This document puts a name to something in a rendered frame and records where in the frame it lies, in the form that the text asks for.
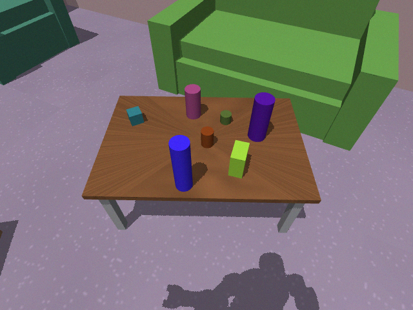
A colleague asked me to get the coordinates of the sofa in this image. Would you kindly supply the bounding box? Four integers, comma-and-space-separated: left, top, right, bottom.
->
148, 0, 399, 150

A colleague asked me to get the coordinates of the coffee table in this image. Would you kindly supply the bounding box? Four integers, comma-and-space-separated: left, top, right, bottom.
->
82, 96, 321, 233

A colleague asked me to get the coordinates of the armchair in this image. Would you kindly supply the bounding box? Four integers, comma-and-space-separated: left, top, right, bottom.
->
0, 0, 79, 85

